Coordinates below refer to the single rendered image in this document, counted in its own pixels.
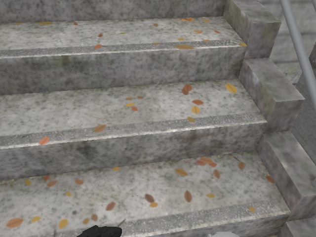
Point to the robot left hand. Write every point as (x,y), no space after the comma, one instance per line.
(105,231)

